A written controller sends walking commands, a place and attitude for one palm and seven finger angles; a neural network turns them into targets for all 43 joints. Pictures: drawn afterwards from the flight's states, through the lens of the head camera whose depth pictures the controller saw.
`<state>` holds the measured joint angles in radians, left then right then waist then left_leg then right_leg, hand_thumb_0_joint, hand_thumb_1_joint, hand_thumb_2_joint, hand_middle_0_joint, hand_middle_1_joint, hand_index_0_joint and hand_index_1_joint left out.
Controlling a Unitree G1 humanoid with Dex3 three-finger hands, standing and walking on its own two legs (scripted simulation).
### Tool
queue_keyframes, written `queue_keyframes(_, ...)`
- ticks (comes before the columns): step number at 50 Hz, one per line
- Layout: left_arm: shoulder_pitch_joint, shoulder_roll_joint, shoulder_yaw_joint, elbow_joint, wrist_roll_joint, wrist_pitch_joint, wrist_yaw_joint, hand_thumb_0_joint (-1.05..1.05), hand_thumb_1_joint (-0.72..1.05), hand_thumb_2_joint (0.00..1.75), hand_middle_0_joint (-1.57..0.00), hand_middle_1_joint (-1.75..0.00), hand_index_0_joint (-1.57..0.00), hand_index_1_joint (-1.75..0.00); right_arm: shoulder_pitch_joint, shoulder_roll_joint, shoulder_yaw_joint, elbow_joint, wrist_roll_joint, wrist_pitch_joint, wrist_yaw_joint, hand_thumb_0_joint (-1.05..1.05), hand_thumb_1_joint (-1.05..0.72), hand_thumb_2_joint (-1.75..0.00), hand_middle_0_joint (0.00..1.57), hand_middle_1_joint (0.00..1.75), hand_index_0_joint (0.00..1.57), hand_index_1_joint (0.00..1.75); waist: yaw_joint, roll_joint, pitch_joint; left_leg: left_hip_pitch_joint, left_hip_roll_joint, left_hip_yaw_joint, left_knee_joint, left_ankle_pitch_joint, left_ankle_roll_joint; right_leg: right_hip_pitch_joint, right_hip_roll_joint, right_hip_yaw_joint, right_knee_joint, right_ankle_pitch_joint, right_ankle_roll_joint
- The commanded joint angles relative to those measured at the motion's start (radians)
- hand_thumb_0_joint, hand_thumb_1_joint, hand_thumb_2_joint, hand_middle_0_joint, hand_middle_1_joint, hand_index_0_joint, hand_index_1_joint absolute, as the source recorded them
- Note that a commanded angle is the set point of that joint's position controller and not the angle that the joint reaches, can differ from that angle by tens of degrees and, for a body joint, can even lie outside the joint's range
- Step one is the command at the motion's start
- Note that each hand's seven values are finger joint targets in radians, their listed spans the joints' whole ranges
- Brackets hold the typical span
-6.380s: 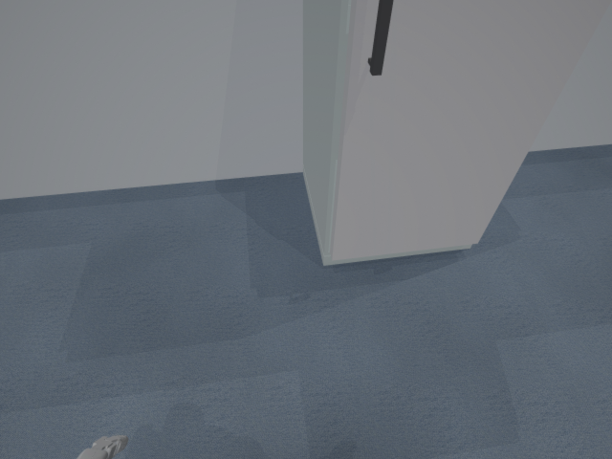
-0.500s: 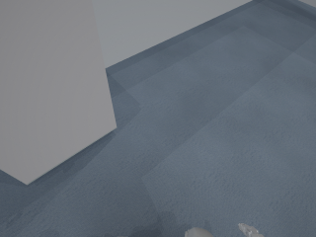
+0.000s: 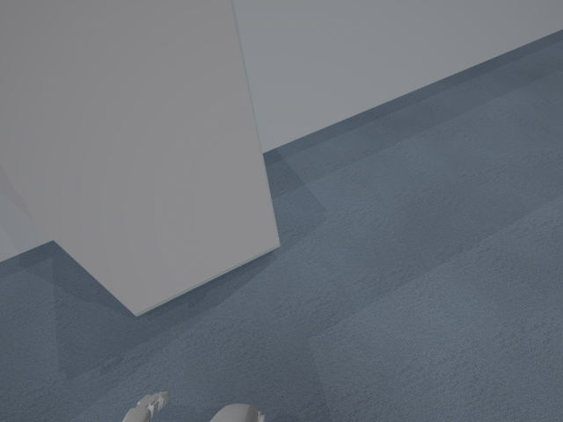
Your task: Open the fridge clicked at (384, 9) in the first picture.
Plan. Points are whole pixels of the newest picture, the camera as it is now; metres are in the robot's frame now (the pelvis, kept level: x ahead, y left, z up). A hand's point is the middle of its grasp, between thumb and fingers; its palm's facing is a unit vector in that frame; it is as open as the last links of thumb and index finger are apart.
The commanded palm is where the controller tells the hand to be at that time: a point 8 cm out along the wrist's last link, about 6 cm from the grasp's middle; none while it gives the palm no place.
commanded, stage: turn to face it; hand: left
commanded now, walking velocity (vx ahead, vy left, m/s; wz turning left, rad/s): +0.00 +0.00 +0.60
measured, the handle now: out of the picture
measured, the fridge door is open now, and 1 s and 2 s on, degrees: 0 0 0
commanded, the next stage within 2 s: take the last steps up to it in 0.76 s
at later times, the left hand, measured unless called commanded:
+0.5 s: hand out of the picture -0.05 +0.28 -0.18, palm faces +0.34 -0.91 -0.25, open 7.4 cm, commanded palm none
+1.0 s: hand out of the picture -0.05 +0.20 -0.15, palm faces +0.44 -0.86 -0.26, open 7.3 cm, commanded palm none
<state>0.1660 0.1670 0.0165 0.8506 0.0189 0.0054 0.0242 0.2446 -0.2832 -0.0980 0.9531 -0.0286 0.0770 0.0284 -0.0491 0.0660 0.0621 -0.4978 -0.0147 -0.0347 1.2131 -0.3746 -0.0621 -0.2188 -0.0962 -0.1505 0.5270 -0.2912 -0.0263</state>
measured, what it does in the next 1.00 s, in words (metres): steps on the spot, turning left: left foot, then right foot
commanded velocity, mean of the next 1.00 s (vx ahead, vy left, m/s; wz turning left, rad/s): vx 0.05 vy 0.01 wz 0.35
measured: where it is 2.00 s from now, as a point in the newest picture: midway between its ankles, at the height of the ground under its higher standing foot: outside the picture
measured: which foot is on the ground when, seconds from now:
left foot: up 0.00-0.30, down 0.32-0.84, up 0.86-1.00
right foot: down 0.00-0.32, up 0.34-0.82, down 0.84-1.00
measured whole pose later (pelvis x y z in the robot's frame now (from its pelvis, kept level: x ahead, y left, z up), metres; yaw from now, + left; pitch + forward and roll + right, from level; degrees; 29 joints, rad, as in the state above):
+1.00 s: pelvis -0.03 +0.00 +0.00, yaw +25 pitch -2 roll +2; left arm 0.25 0.14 0.03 0.97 0.02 0.00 0.03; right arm 0.29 -0.23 -0.08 1.03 -0.04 0.07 0.02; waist -0.02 0.05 0.01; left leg -0.45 -0.02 -0.02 1.06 -0.35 -0.02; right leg -0.19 -0.07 -0.11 0.46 -0.24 -0.02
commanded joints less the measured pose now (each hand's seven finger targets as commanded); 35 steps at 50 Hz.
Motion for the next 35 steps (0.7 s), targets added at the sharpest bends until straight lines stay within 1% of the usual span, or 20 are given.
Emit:
queue_keyframes(1, 0.04, 0.194, 0.061, -0.05, -0.002, -0.021, 0.013, 0.0, 0.9, 0.9, -0.2, -0.3, -0.2, -0.3, -0.035, -0.049, -0.012, -0.07, 0.006, -0.008, 0.003, 0.0, -0.9, -0.9, 0.2, 0.3, 0.2, 0.3, 0.048, -0.26, -0.03, -0.082, 0.054, 0.016, 0.006, 0.042, -0.027, 0.088, -0.227, 0.102, -0.22, 0.283, -0.053)
queue_keyframes(4, 0.08, 0.212, 0.068, -0.03, 0.003, -0.017, 0.014, 0.0, 0.9, 0.9, -0.2, -0.3, -0.2, -0.3, -0.086, -0.04, -0.005, -0.084, 0.006, -0.007, 0.002, 0.0, -0.9, -0.9, 0.2, 0.3, 0.2, 0.3, 0.067, -0.243, -0.031, -0.078, 0.067, 0.043, -0.089, 0.003, -0.031, 0.123, -0.257, 0.084, -0.21, 0.319, -0.075)
queue_keyframes(9, 0.11, 0.243, 0.08, -0.005, 0.011, -0.007, 0.011, 0.0, 0.9, 0.9, -0.2, -0.3, -0.2, -0.3, -0.14, -0.021, 0.011, -0.099, 0.013, -0.018, 0.004, 0.0, -0.9, -0.9, 0.2, 0.3, 0.2, 0.3, 0.088, -0.27, -0.056, 0.013, 0.07, 0.113, -0.313, -0.039, -0.016, 0.133, -0.287, 0.026, -0.165, 0.382, -0.088)
queue_keyframes(11, 0.119, 0.252, 0.086, 0.006, 0.014, -0.003, 0.009, 0.0, 0.9, 0.9, -0.2, -0.3, -0.2, -0.3, -0.147, -0.016, 0.017, -0.108, 0.016, -0.028, 0.003, 0.0, -0.9, -0.9, 0.2, 0.3, 0.2, 0.3, 0.097, -0.285, -0.071, 0.067, 0.067, 0.134, -0.412, -0.063, 0.0, 0.137, -0.305, 0.025, -0.126, 0.42, -0.089)
queue_keyframes(13, 0.118, 0.262, 0.092, 0.011, 0.012, 0.001, 0.006, 0.0, 0.9, 0.9, -0.2, -0.3, -0.2, -0.3, -0.108, -0.018, 0.021, -0.107, 0.016, -0.04, -0.001, 0.0, -0.9, -0.9, 0.2, 0.3, 0.2, 0.3, 0.082, -0.275, -0.111, 0.144, 0.055, 0.16, -0.541, -0.016, 0.015, 0.143, -0.307, -0.007, -0.056, 0.452, -0.067)
queue_keyframes(14, 0.111, 0.26, 0.094, 0.017, 0.007, 0.004, 0.004, 0.0, 0.9, 0.9, -0.2, -0.3, -0.2, -0.3, -0.073, -0.031, 0.017, -0.099, 0.013, -0.046, -0.003, 0.0, -0.9, -0.9, 0.2, 0.3, 0.2, 0.3, 0.057, -0.248, -0.126, 0.223, 0.051, 0.164, -0.647, 0.076, 0.023, 0.111, -0.292, -0.038, 0.008, 0.42, -0.037)
queue_keyframes(15, 0.11, 0.246, 0.092, 0.016, -0.002, 0.009, 0.001, 0.0, 0.9, 0.9, -0.2, -0.3, -0.2, -0.3, -0.01, -0.073, 0.007, -0.082, 0.011, -0.057, -0.003, 0.0, -0.9, -0.9, 0.2, 0.3, 0.2, 0.3, 0.019, -0.138, -0.163, 0.378, 0.07, 0.122, -0.792, 0.225, 0.039, 0.018, -0.264, -0.064, 0.151, 0.351, 0.009)
queue_keyframes(16, 0.112, 0.184, 0.082, -0.012, -0.01, 0.013, -0.006, 0.0, 0.9, 0.9, -0.2, -0.3, -0.2, -0.3, 0.05, -0.187, -0.021, -0.077, 0.006, -0.068, -0.009, 0.0, -0.9, -0.9, 0.2, 0.3, 0.2, 0.3, -0.014, 0.177, -0.195, 0.554, 0.305, -0.201, -0.853, 0.533, 0.129, -0.241, -0.123, -0.09, 0.389, -0.071, 0.091)
queue_keyframes(17, 0.05, 0.145, 0.057, -0.054, -0.006, 0.019, -0.002, 0.0, 0.9, 0.9, -0.2, -0.3, -0.2, -0.3, 0.108, -0.25, -0.03, -0.061, 0.015, -0.063, -0.021, 0.0, -0.9, -0.9, 0.2, 0.3, 0.2, 0.3, -0.04, 0.275, -0.198, 0.56, 0.446, -0.348, -0.848, 0.916, 0.244, -0.37, -0.046, 0.007, 0.537, -0.417, 0.122)
queue_keyframes(18, 0.028, 0.172, 0.062, -0.054, -0.002, 0.028, 0.001, 0.0, 0.9, 0.9, -0.2, -0.3, -0.2, -0.3, 0.104, -0.232, -0.022, -0.05, 0.011, -0.057, -0.026, 0.0, -0.9, -0.9, 0.2, 0.3, 0.2, 0.3, -0.031, 0.156, -0.178, 0.499, 0.459, -0.26, -0.832, 0.823, 0.285, -0.343, -0.066, 0.07, 0.612, -0.376, 0.103)
queue_keyframes(19, 0.014, 0.158, 0.063, -0.031, 0.001, 0.034, 0.003, 0.0, 0.9, 0.9, -0.2, -0.3, -0.2, -0.3, 0.056, -0.189, -0.013, -0.055, 0.008, -0.064, -0.037, 0.0, -0.9, -0.9, 0.2, 0.3, 0.2, 0.3, -0.02, 0.166, -0.142, 0.456, 0.387, -0.24, -0.853, 0.758, 0.256, -0.366, -0.066, 0.095, 0.632, -0.302, 0.106)
queue_keyframes(20, 0.023, 0.163, 0.069, -0.011, -0.002, 0.035, 0.0, 0.0, 0.9, 0.9, -0.2, -0.3, -0.2, -0.3, -0.004, -0.166, -0.004, -0.072, 0.006, -0.063, -0.045, 0.0, -0.9, -0.9, 0.2, 0.3, 0.2, 0.3, 0.004, 0.171, -0.116, 0.437, 0.344, -0.207, -0.846, 0.712, 0.24, -0.378, -0.063, 0.112, 0.658, -0.233, 0.11)
queue_keyframes(21, 0.029, 0.174, 0.069, 0.008, -0.001, 0.031, -0.007, 0.0, 0.9, 0.9, -0.2, -0.3, -0.2, -0.3, -0.044, -0.14, 0.007, -0.085, 0.008, -0.066, -0.047, 0.0, -0.9, -0.9, 0.2, 0.3, 0.2, 0.3, 0.017, 0.12, -0.098, 0.395, 0.31, -0.163, -0.848, 0.69, 0.223, -0.356, -0.06, 0.12, 0.665, -0.173, 0.112)
queue_keyframes(22, 0.056, 0.169, 0.071, 0.02, -0.002, 0.031, -0.011, 0.0, 0.9, 0.9, -0.2, -0.3, -0.2, -0.3, -0.069, -0.13, 0.013, -0.093, 0.008, -0.069, -0.046, 0.0, -0.9, -0.9, 0.2, 0.3, 0.2, 0.3, 0.037, 0.103, -0.086, 0.377, 0.277, -0.131, -0.856, 0.67, 0.208, -0.334, -0.051, 0.116, 0.665, -0.135, 0.115)
queue_keyframes(23, 0.079, 0.166, 0.07, 0.032, -0.002, 0.031, -0.012, 0.0, 0.9, 0.9, -0.2, -0.3, -0.2, -0.3, -0.076, -0.123, 0.014, -0.096, 0.01, -0.072, -0.046, 0.0, -0.9, -0.9, 0.2, 0.3, 0.2, 0.3, 0.045, 0.083, -0.099, 0.381, 0.26, -0.11, -0.861, 0.656, 0.204, -0.321, -0.042, 0.114, 0.656, -0.107, 0.118)
queue_keyframes(24, 0.087, 0.163, 0.068, 0.04, -0.003, 0.032, -0.012, 0.0, 0.9, 0.9, -0.2, -0.3, -0.2, -0.3, -0.074, -0.121, 0.014, -0.094, 0.012, -0.073, -0.046, 0.0, -0.9, -0.9, 0.2, 0.3, 0.2, 0.3, 0.046, 0.062, -0.102, 0.376, 0.25, -0.1, -0.869, 0.633, 0.202, -0.307, -0.035, 0.112, 0.641, -0.089, 0.12)
queue_keyframes(25, 0.091, 0.161, 0.067, 0.042, -0.002, 0.034, -0.011, 0.0, 0.9, 0.9, -0.2, -0.3, -0.2, -0.3, -0.067, -0.12, 0.014, -0.091, 0.012, -0.074, -0.045, 0.0, -0.9, -0.9, 0.2, 0.3, 0.2, 0.3, 0.045, 0.065, -0.103, 0.381, 0.244, -0.1, -0.878, 0.613, 0.201, -0.302, -0.032, 0.113, 0.626, -0.076, 0.122)
queue_keyframes(27, 0.081, 0.156, 0.065, 0.042, -0.002, 0.035, -0.009, 0.0, 0.9, 0.9, -0.2, -0.3, -0.2, -0.3, -0.052, -0.111, 0.014, -0.085, 0.012, -0.074, -0.046, 0.0, -0.9, -0.9, 0.2, 0.3, 0.2, 0.3, 0.042, 0.058, -0.097, 0.377, 0.25, -0.118, -0.895, 0.563, 0.212, -0.292, -0.028, 0.118, 0.58, -0.073, 0.127)
queue_keyframes(31, 0.025, 0.14, 0.058, 0.019, -0.004, 0.034, -0.005, 0.0, 0.9, 0.9, -0.2, -0.3, -0.2, -0.3, -0.02, -0.104, 0.01, -0.069, 0.007, -0.067, -0.044, 0.0, -0.9, -0.9, 0.2, 0.3, 0.2, 0.3, 0.018, 0.067, -0.082, 0.375, 0.266, -0.189, -0.902, 0.481, 0.24, -0.259, -0.007, 0.119, 0.424, -0.132, 0.122)
queue_keyframes(35, 0.017, 0.113, 0.051, 0.018, -0.008, 0.027, 0.0, 0.0, 0.9, 0.9, -0.2, -0.3, -0.2, -0.3, -0.017, -0.1, 0.007, -0.059, 0.001, -0.061, -0.044, 0.0, -0.9, -0.9, 0.2, 0.3, 0.2, 0.3, 0.019, 0.085, -0.077, 0.337, 0.255, -0.232, -0.89, 0.467, 0.241, -0.17, 0.028, 0.106, 0.277, -0.15, 0.105)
